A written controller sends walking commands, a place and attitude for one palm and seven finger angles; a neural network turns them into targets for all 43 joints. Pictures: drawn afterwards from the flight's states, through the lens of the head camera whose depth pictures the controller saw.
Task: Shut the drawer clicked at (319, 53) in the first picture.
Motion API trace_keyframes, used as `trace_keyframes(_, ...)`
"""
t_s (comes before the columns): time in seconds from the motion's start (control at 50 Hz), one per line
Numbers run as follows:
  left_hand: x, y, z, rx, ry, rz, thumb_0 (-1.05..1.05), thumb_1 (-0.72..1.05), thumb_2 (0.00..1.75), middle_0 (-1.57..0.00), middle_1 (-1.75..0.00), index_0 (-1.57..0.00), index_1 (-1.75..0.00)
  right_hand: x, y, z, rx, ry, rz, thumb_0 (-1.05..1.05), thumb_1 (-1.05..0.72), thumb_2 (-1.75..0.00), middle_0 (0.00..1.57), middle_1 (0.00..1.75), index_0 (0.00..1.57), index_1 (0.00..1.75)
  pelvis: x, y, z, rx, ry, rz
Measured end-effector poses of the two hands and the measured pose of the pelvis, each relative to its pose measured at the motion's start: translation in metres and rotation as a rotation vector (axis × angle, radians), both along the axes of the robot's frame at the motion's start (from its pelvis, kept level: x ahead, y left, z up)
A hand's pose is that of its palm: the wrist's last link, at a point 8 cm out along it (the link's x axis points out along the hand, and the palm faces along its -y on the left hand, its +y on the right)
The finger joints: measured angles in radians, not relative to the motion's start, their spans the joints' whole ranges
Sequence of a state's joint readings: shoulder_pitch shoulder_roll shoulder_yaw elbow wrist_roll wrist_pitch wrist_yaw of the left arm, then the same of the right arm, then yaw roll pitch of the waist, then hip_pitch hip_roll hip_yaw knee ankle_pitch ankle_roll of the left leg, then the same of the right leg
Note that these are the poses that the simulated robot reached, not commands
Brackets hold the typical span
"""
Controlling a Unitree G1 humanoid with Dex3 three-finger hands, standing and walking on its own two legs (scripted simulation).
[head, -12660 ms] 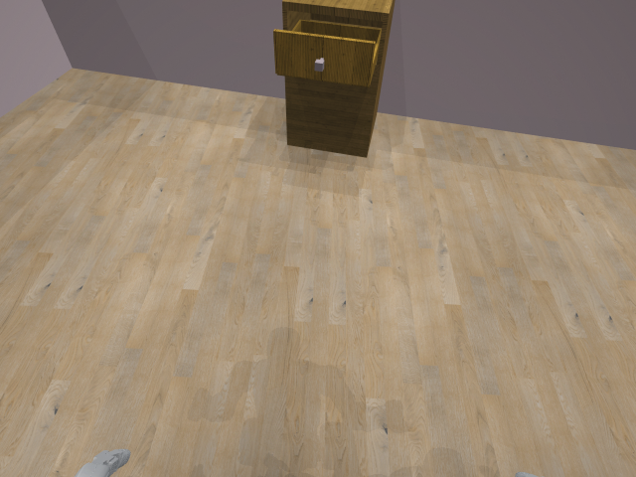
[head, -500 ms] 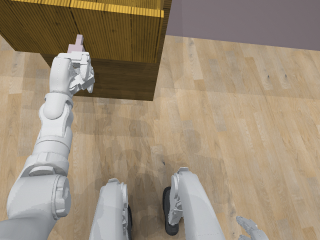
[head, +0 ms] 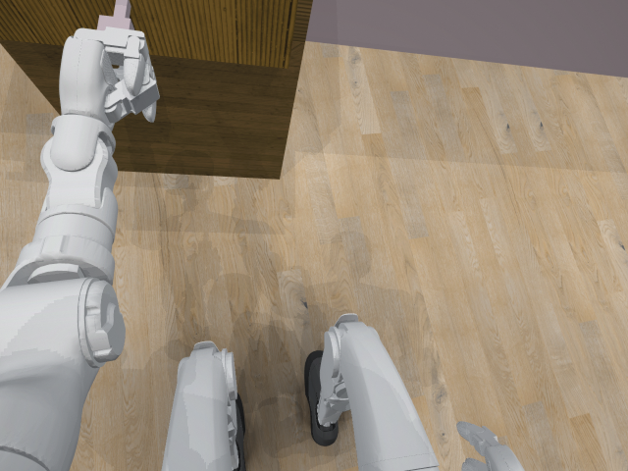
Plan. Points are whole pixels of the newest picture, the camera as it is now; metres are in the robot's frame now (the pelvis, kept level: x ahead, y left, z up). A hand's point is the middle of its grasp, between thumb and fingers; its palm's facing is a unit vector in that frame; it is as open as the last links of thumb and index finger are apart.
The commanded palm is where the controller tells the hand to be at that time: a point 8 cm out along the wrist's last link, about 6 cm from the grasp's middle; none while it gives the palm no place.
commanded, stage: push the drawer shut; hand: left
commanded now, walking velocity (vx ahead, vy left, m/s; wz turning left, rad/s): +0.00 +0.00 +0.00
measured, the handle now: (120, 26) +0.62 +0.17 +0.02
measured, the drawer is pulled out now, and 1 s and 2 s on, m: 0.05 0.00 0.00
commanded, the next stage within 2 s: pull the fist back off the drawer in 0.64 s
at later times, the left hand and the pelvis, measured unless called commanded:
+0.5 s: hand (157, 45) +0.60 +0.13 +0.02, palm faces -0.10 -0.99 -0.05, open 3.5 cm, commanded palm +0.62 +0.15 +0.03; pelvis +0.00 +0.00 -0.01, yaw -2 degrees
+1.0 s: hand (156, 45) +0.60 +0.13 +0.02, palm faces -0.09 -0.99 -0.08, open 3.6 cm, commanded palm +0.61 +0.13 +0.03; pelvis -0.04 +0.01 -0.03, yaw -2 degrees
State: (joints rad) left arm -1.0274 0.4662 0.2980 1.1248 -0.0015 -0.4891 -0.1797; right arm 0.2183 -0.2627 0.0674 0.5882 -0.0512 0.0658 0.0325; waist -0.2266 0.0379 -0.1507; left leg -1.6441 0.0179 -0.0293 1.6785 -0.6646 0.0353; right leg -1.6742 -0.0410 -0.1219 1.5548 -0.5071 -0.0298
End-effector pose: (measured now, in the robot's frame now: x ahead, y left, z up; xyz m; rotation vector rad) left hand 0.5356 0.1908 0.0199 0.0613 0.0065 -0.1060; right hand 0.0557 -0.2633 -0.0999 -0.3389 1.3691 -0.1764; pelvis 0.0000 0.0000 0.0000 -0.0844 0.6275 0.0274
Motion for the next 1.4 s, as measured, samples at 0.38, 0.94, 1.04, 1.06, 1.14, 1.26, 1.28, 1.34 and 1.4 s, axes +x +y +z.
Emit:
trace_keyframes(0.38, 0.053, -0.005, 0.000, -0.010, 0.007, 0.003, 0.01, 0.85, 0.89, -1.40, -1.60, -1.54, -1.60, -0.063, 0.010, 0.004, -0.009, 0.165, -0.095, 0.01, -0.90, -0.90, 0.20, 0.30, 0.20, 0.30, -0.001, 0.002, -0.010, -0.018, 0.049, -0.018)
trace_keyframes(0.94, 0.053, -0.004, 0.002, 0.026, 0.017, 0.023, 0.01, 0.84, 0.87, -1.40, -1.60, -1.57, -1.60, -0.118, 0.021, 0.000, -0.035, 0.195, -0.109, 0.00, -0.90, -0.90, 0.20, 0.30, 0.20, 0.30, -0.037, 0.005, -0.030, -0.037, 0.036, -0.007)
trace_keyframes(1.04, 0.053, -0.004, 0.002, 0.022, 0.021, 0.014, 0.01, 0.85, 0.86, -1.40, -1.60, -1.57, -1.60, -0.127, 0.026, 0.002, -0.017, 0.220, -0.121, 0.01, -0.90, -0.90, 0.20, 0.30, 0.20, 0.30, -0.036, 0.006, -0.028, -0.035, 0.039, -0.011)
trace_keyframes(1.06, 0.053, -0.004, 0.002, 0.021, 0.021, 0.013, 0.01, 0.85, 0.86, -1.40, -1.60, -1.57, -1.60, -0.127, 0.027, 0.002, -0.014, 0.223, -0.123, 0.01, -0.90, -0.90, 0.20, 0.30, 0.20, 0.30, -0.035, 0.006, -0.028, -0.034, 0.038, -0.012)
trace_keyframes(1.14, 0.053, -0.004, 0.002, 0.015, 0.019, 0.005, 0.01, 0.85, 0.86, -1.40, -1.60, -1.57, -1.60, -0.124, 0.028, 0.003, -0.004, 0.224, -0.126, 0.01, -0.90, -0.90, 0.20, 0.30, 0.20, 0.30, -0.031, 0.007, -0.025, -0.032, 0.041, -0.017)
trace_keyframes(1.26, 0.051, -0.004, 0.001, -0.004, 0.023, 0.006, 0.01, 0.86, 0.86, -1.40, -1.60, -1.53, -1.60, -0.104, 0.028, 0.004, 0.014, 0.197, -0.128, 0.01, -0.90, -0.90, 0.20, 0.30, 0.20, 0.30, -0.021, 0.008, -0.018, -0.026, 0.046, -0.027)
trace_keyframes(1.28, 0.050, -0.004, 0.001, -0.007, 0.027, 0.007, 0.01, 0.86, 0.86, -1.40, -1.60, -1.52, -1.60, -0.099, 0.027, 0.005, 0.018, 0.191, -0.127, 0.01, -0.90, -0.90, 0.20, 0.30, 0.20, 0.30, -0.019, 0.008, -0.016, -0.024, 0.046, -0.028)
trace_keyframes(1.34, 0.047, -0.003, -0.001, -0.007, 0.038, 0.008, 0.00, 0.86, 0.86, -1.40, -1.60, -1.48, -1.60, -0.082, 0.026, 0.005, 0.032, 0.167, -0.121, 0.01, -0.90, -0.90, 0.20, 0.30, 0.20, 0.30, -0.011, 0.008, -0.010, -0.020, 0.047, -0.033)
trace_keyframes(1.4, 0.041, -0.001, -0.005, 0.001, 0.058, 0.011, 0.00, 0.86, 0.86, -1.40, -1.60, -1.45, -1.60, -0.062, 0.024, 0.006, 0.046, 0.139, -0.110, 0.01, -0.90, -0.90, 0.20, 0.30, 0.20, 0.30, -0.003, 0.008, -0.004, -0.015, 0.046, -0.035)
